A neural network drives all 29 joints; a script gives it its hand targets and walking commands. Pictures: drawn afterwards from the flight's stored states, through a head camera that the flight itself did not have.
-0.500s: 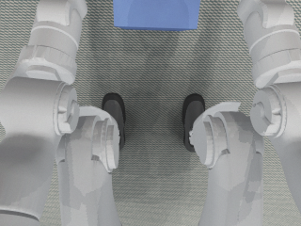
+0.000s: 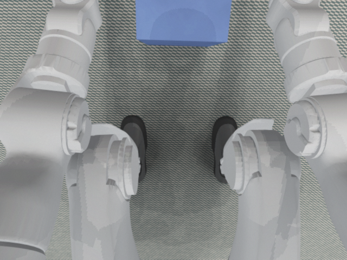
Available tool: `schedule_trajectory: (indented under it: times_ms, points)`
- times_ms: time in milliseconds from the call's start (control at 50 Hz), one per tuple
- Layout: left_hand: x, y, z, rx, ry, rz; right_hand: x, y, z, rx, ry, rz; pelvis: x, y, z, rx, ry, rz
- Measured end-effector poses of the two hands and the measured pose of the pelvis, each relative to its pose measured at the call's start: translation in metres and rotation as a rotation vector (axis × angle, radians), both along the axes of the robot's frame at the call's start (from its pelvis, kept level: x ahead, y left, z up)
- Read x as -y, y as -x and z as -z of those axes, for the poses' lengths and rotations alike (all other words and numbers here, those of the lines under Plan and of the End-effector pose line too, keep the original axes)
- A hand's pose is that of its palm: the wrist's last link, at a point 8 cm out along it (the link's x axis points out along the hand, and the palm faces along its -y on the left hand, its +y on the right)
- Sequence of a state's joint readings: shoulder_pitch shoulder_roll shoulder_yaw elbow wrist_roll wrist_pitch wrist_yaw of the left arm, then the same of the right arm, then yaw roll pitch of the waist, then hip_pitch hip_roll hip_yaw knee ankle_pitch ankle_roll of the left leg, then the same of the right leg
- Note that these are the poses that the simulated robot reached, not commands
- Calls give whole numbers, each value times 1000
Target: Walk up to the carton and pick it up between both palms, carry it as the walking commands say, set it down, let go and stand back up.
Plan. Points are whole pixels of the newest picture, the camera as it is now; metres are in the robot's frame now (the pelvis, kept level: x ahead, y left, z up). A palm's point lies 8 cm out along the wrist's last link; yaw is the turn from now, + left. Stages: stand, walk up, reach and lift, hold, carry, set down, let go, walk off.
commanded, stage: reach and lift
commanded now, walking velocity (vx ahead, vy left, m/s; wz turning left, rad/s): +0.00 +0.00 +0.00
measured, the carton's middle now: out of the picture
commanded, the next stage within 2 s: none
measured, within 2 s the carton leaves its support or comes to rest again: leaves its support in 0.64 s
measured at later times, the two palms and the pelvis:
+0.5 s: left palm out of the picture +0.56 +0.13 -0.19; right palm out of the picture +0.55 -0.13 -0.19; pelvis +0.00 -0.01 +0.00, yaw +0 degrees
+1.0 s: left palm out of the picture +0.55 +0.13 -0.19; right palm out of the picture +0.56 -0.12 -0.17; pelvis +0.01 +0.00 -0.01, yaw +0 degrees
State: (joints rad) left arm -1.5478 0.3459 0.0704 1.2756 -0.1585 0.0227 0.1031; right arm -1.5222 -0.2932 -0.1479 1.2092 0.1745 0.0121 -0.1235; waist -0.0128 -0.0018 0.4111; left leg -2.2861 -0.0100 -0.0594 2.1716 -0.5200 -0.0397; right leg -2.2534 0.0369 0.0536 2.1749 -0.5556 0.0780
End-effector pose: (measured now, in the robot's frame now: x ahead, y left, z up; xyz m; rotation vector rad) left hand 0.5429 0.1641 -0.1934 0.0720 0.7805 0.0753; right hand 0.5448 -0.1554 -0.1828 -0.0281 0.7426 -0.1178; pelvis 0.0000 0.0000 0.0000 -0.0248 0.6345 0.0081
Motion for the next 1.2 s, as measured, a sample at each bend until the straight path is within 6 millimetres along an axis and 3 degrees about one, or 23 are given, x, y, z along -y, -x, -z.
schedule_trajectory:
  times_ms: [200,480,680,920,1200]
  points:
    - [36,-11,1,34,50,42,-30,-7,5,11,-44,-50,2,-1,-4,17,-4,-1]
    - [36,-12,-1,25,29,56,-29,-5,10,-38,-20,-74,8,-4,1,25,-8,7]
    - [33,-14,-3,-21,42,90,-30,-15,-1,-35,-39,-92,2,-8,12,39,2,5]
    - [31,-13,-3,-39,50,82,-31,-15,-4,-38,-63,-86,0,-13,11,3,-2,1]
    - [40,-10,-25,-8,39,47,-29,-15,-35,40,-77,-8,7,-9,8,5,-7,-3]
